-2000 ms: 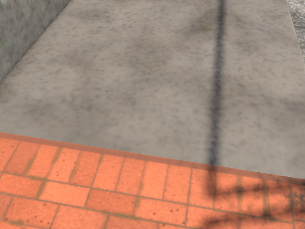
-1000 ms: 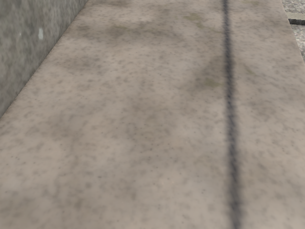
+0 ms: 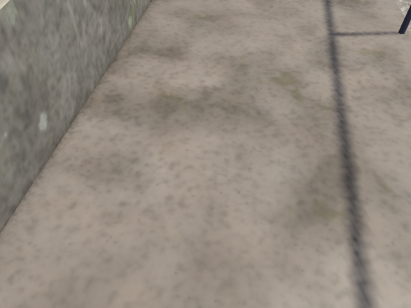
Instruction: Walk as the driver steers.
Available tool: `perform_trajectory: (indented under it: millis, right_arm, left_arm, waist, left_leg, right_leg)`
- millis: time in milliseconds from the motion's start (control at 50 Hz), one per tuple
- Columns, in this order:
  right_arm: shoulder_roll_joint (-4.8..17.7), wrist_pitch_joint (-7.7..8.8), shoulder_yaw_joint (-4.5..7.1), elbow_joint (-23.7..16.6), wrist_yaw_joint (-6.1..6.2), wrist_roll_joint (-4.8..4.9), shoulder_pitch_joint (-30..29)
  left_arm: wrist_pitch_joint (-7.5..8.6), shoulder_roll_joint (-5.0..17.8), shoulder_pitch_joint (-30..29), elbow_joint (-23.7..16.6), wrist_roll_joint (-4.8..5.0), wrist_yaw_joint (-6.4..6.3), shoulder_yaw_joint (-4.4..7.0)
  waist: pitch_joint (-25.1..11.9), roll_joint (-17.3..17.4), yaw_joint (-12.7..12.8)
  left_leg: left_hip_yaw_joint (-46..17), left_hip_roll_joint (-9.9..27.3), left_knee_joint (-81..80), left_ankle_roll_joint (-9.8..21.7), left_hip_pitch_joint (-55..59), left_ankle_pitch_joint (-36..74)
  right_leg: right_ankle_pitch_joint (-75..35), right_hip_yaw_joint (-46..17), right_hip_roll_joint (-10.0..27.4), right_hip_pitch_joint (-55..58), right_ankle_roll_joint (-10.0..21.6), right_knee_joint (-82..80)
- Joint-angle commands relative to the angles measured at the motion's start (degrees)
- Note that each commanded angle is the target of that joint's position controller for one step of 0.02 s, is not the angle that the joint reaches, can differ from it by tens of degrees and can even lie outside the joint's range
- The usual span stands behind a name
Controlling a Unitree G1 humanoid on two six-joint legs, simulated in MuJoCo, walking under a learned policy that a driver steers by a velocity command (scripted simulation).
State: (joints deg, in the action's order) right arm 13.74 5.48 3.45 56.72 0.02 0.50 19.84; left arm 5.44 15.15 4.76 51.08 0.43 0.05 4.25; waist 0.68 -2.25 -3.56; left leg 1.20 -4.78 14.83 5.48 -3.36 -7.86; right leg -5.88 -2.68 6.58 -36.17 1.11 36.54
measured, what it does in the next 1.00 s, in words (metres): goes down: right foot 0.03 m lower, then left foot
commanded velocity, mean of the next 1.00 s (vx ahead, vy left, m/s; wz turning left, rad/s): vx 0.50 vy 0.00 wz -0.15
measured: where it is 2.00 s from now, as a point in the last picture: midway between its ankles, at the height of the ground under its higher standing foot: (255, 169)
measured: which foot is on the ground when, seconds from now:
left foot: down 0.00-0.20, up 0.22-0.70, down 0.72-1.00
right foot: up 0.00-0.20, down 0.22-0.74, up 0.76-1.00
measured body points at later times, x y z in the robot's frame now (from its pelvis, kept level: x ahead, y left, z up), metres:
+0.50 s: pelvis +0.30 -0.06 -0.03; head +0.32 -0.06 +0.42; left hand +0.31 +0.21 -0.17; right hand +0.44 -0.32 -0.15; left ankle +0.44 +0.12 -0.72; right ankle +0.26 -0.14 -0.78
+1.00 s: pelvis +0.58 +0.00 -0.05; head +0.60 +0.00 +0.40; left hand +0.74 +0.25 -0.18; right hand +0.57 -0.28 -0.18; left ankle +0.56 +0.09 -0.80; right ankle +0.65 -0.19 -0.73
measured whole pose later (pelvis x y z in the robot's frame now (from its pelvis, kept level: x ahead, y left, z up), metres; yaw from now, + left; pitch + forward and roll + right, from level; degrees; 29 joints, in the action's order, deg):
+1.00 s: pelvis +0.58 +0.00 -0.05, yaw -12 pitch +1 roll +2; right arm 14.1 6.0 4.3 53.8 -0.2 -1.0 16.0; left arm 2.7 15.8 12.7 49.7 1.3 -0.3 5.4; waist 0.3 -2.3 -2.0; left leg 9.2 -1.6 17.2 3.5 -6.3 -7.5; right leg 5.0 -3.8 6.3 -38.4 1.6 52.7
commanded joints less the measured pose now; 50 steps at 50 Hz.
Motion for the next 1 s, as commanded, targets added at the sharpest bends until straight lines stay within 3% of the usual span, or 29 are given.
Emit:
perform_trajectory:
  millis: [20, 140, 180, 200, 220, 240, 260, 280, 300, 320, 340, 380, 440, 500, 560, 600, 620, 680, 700, 720, 740, 760, 780, 800, 820, 840, 880, 960, 1000]
  right_arm:
    - [8.5, 0.56, 1.53, -1.4, 0.69, 0.46, 1.1]
    - [9.7, -1.05, 2.12, 0.8, 1.39, 0.30, 5.6]
    - [10.4, -1.50, 2.28, 0.3, 0.95, 0.13, 4.0]
    - [9.1, -1.44, 1.75, -0.5, 0.51, 0.02, 2.5]
    - [6.8, -0.92, 0.78, -2.2, 0.34, -0.84, 2.0]
    - [1.8, 0.50, -0.47, -0.4, -0.03, -2.44, 9.6]
    - [4.0, 1.95, -0.63, -1.6, -0.49, 1.74, 11.7]
    - [8.3, 2.20, 0.40, -3.2, -0.10, 3.22, 1.6]
    - [9.6, 1.83, 0.77, -5.1, 0.17, 2.76, -4.6]
    - [8.5, 0.97, 1.01, -4.5, 0.60, 1.34, -4.9]
    - [7.0, 0.28, 1.14, -4.3, 0.81, 0.16, -3.1]
    - [4.6, -0.52, 1.03, -4.7, 0.94, -0.06, -2.3]
    - [4.1, -0.24, 1.07, -7.1, 0.89, -0.70, -7.4]
    - [2.8, 0.39, 0.54, -9.2, 0.01, -0.44, -14.0]
    - [2.9, 0.59, 0.18, -11.3, -0.80, 0.14, -20.0]
    - [3.8, 0.85, 0.21, -13.0, -1.37, 0.06, -23.5]
    - [4.3, 1.03, 0.26, -13.8, -1.63, 0.17, -23.9]
    - [7.1, 1.65, 0.99, -13.6, -1.87, -0.04, -21.9]
    - [8.1, 1.94, 1.60, -12.1, -1.61, -0.08, -15.7]
    - [11.2, 2.38, 2.76, -9.8, -1.29, -0.98, -5.9]
    - [16.1, 2.15, 3.91, -8.9, -0.77, -1.88, 2.3]
    - [15.5, 1.15, 3.81, -7.5, -1.04, -0.46, 5.0]
    - [11.1, 0.50, 2.73, -7.8, -0.82, 0.00, 3.7]
    - [8.9, 0.39, 2.05, -8.9, -0.60, -0.24, -0.8]
    - [7.5, 0.54, 1.51, -9.5, -0.81, -0.90, -5.4]
    - [5.8, 0.84, 1.08, -9.8, -0.99, -1.26, -8.6]
    - [5.5, 1.31, 1.27, -9.3, -1.16, -1.41, -10.8]
    - [7.6, 1.83, 2.26, -7.5, -0.03, -1.50, -9.3]
    - [8.2, 1.50, 2.45, -6.9, 0.61, -1.35, -9.1]
  left_arm:
    - [0.92, 1.7, -5.6, -4.1, 0.31, 1.06, -0.20]
    - [1.52, 3.8, -10.1, -6.9, 0.50, 2.99, -0.39]
    - [1.80, 6.0, -2.9, -4.9, 0.51, 2.84, 0.66]
    - [2.03, 8.2, 6.7, -1.8, -0.07, 2.63, 1.72]
    - [2.02, 12.0, 17.5, 0.2, -0.98, 2.10, 2.43]
    - [0.88, 11.8, 16.8, -0.1, -0.42, 2.21, 1.01]
    - [0.17, 12.9, 23.3, 2.1, 1.41, 2.50, 2.17]
    - [0.02, 8.9, 19.0, 1.0, 1.46, 1.91, 1.35]
    - [0.04, 6.7, 12.0, -0.8, 0.76, 1.68, 0.53]
    - [0.37, 5.7, 7.6, -2.1, -0.60, 1.90, -0.26]
    - [0.60, 5.4, 5.3, -2.4, -0.90, 1.98, -0.29]
    - [1.04, 5.1, 6.2, -1.5, -0.83, 1.93, -0.40]
    - [1.02, 7.6, 9.9, 0.1, -0.61, 0.70, 0.46]
    - [0.61, 7.3, 12.2, 1.4, 0.29, -0.14, 0.40]
    - [0.27, 7.0, 16.8, 3.7, 1.01, -0.29, 0.41]
    - [-0.41, 6.6, 19.7, 4.9, 1.31, -0.41, 0.40]
    - [-0.75, 7.8, 19.9, 5.2, 1.27, -0.57, 0.78]
    - [-1.54, 8.2, 20.4, 5.1, 1.22, -0.81, 1.32]
    - [-1.61, 8.5, 19.1, 4.7, 1.02, -0.56, 1.32]
    - [-1.36, 6.8, 17.3, 3.2, 0.58, -0.24, 0.67]
    - [-0.63, 2.5, 20.0, 2.1, 0.06, -0.24, -0.46]
    - [0.41, 0.2, 25.5, 2.1, 1.05, -0.20, -1.56]
    - [0.62, 6.3, 21.5, 1.7, 2.38, -0.42, 0.08]
    - [0.33, 7.7, 16.6, 0.2, 2.69, -0.68, 0.55]
    - [-0.18, 6.7, 14.4, -0.1, 2.15, -0.99, 0.73]
    - [-0.99, 5.6, 14.6, 0.1, 1.44, -1.18, 1.12]
    - [-2.47, 2.3, 16.0, -0.2, 1.34, -1.00, 0.94]
    - [-2.71, 1.9, 12.4, -3.1, 0.68, -0.51, 1.43]
    - [-2.21, 1.1, 9.2, -4.3, 0.76, 0.30, 1.10]
  waist:
    - [2.8, 5.4, -0.3]
    - [4.1, 4.1, -0.5]
    - [-0.2, 3.8, 3.8]
    - [-6.4, 2.9, 8.0]
    - [-14.9, -3.1, 11.2]
    - [-17.5, -15.5, 5.6]
    - [-24.1, -18.6, 9.1]
    - [-13.4, -6.8, 10.2]
    - [-5.9, -1.7, 9.1]
    - [-2.9, 2.4, 6.3]
    - [-1.9, 2.3, 3.7]
    - [-1.1, -0.5, 2.2]
    - [-1.0, -0.2, 3.1]
    - [0.1, -0.4, 4.9]
    - [2.1, -0.4, 7.4]
    - [3.5, 0.6, 8.3]
    - [3.7, -0.7, 7.7]
    - [2.1, 0.1, 5.9]
    - [-0.9, -0.6, 2.4]
    - [-8.3, 1.5, -1.9]
    - [-17.1, 10.3, -3.4]
    - [-25.2, 21.4, -2.2]
    - [-19.0, 14.4, -3.1]
    - [-10.9, 11.3, -2.5]
    - [-5.7, 7.4, -0.5]
    - [-3.1, 7.8, 1.5]
    - [-0.9, 8.4, 3.9]
    - [-0.2, 5.5, 4.6]
    - [0.4, 5.3, 3.8]
  left_leg:
    - [-6.4, 13.5, -4.9, 5.5, -5.2, 12.9]
    - [-10.2, 18.7, 6.6, 5.2, 5.6, 18.3]
    - [-8.9, 16.5, 16.4, 3.9, 6.0, 32.3]
    - [-6.9, 13.2, 27.0, 2.7, 0.1, 33.6]
    - [-3.6, 8.4, 46.0, 0.7, -13.1, 14.8]
    - [-4.5, 1.4, 64.5, -1.6, -29.7, -32.1]
    - [-8.2, 0.2, 69.9, -2.7, -42.3, -30.1]
    - [-6.8, 5.6, 68.6, -2.9, -47.4, -24.0]
    - [-5.0, 8.0, 64.7, -3.1, -46.4, -17.1]
    - [-5.0, 10.1, 61.5, -3.7, -40.8, -13.7]
    - [-5.9, 11.6, 56.5, -4.1, -36.5, -11.4]
    - [-5.5, 13.0, 49.0, -4.5, -32.4, -9.7]
    - [-4.3, 13.0, 37.0, -4.9, -33.9, 1.0]
    - [-2.1, 10.6, 22.3, -4.2, -29.0, 15.8]
    - [-2.1, 8.9, 15.5, -3.8, -27.1, 21.5]
    - [-3.0, 8.4, 12.0, -3.3, -30.0, 18.0]
    - [-4.3, 8.7, 11.0, -2.8, -29.9, 16.2]
    - [-3.3, 7.1, 8.8, -1.8, -25.4, 8.1]
    - [-3.0, 6.9, 8.0, -0.4, -15.5, 9.9]
    - [-5.4, 10.5, 12.6, 1.9, 0.2, 15.2]
    - [-19.6, 23.4, 15.1, 7.3, 21.7, 18.6]
    - [-37.3, 31.8, 10.0, 13.7, 29.8, 12.0]
    - [-35.4, 29.1, 6.7, 11.4, 24.3, 0.8]
    - [-27.7, 26.8, 4.4, 8.9, 15.5, -0.8]
    - [-22.6, 24.6, 1.4, 7.6, 6.0, 0.6]
    - [-18.1, 22.8, -0.7, 6.7, -0.2, 3.1]
    - [-11.6, 21.0, -4.4, 5.8, -6.9, 7.3]
    - [-1.7, 19.6, -6.0, 5.7, -6.1, 18.9]
    - [2.8, 18.2, -6.3, 4.7, -6.3, 18.0]
  right_leg:
    - [-9.6, 1.6, -2.0, 5.1, 0.7, -7.1]
    - [2.0, 0.7, -2.7, 1.1, 3.5, -11.0]
    - [5.1, 3.5, -5.5, 11.9, 5.5, -12.8]
    - [-0.1, 3.4, -4.9, 26.6, 7.4, -10.4]
    - [-7.8, -8.7, 6.3, 44.2, 11.4, -6.8]
    - [-27.6, -20.4, 13.1, 55.8, 14.6, 0.5]
    - [4.4, -39.8, 19.7, 63.0, 23.3, -12.9]
    - [17.0, -34.7, 15.6, 55.5, 19.5, -17.3]
    - [15.1, -27.4, 12.9, 44.7, 16.5, -19.5]
    - [8.1, -22.9, 11.0, 34.5, 15.5, -21.1]
    - [4.2, -19.5, 9.4, 28.8, 14.8, -22.3]
    - [-1.7, -13.9, 7.4, 24.0, 13.6, -24.8]
    - [-10.0, -7.6, 5.7, 25.1, 12.8, -26.5]
    - [-7.9, -1.5, 1.6, 23.8, 10.1, -27.4]
    - [-0.1, -2.3, 2.1, 26.1, 9.7, -27.1]
    - [0.2, -4.3, 3.4, 31.6, 9.6, -24.0]
    - [1.3, -6.4, 5.2, 33.0, 9.5, -21.8]
    - [-4.9, -8.8, 5.5, 36.7, 8.3, -15.0]
    - [-8.4, -9.1, 4.0, 33.7, 7.4, -8.4]
    - [-5.7, -7.0, 0.2, 26.3, 5.9, 3.0]
    - [13.8, -1.1, -7.6, 7.9, 2.1, 23.3]
    - [41.9, -2.4, -10.2, -3.8, 0.3, 36.5]
    - [39.3, -5.0, -6.2, -8.6, 0.4, 39.9]
    - [34.5, -3.1, -3.7, -9.8, 0.6, 39.4]
    - [29.9, -2.6, -1.6, -7.3, 0.6, 36.4]
    - [26.7, -3.2, 0.1, -4.3, 0.7, 33.0]
    - [22.9, -3.2, 1.6, 0.2, 0.8, 28.8]
    - [10.0, -3.4, 1.5, -1.6, 0.4, 17.5]
    - [1.6, -1.8, 1.1, 0.4, 0.7, 9.7]
Keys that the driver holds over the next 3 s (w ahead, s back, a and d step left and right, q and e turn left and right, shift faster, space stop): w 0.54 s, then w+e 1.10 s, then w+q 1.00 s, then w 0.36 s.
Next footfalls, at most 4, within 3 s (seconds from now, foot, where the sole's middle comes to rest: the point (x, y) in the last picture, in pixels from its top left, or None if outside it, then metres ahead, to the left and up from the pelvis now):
0.22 right None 0.29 -0.14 -0.82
0.72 left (171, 285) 0.60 0.09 -0.84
1.26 right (246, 226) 0.83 -0.20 -0.86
1.72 left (228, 163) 1.17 -0.16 -0.89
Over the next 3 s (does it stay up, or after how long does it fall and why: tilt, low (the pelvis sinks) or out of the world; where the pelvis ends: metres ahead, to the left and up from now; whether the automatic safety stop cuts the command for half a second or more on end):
stays up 1.62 -0.37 -0.15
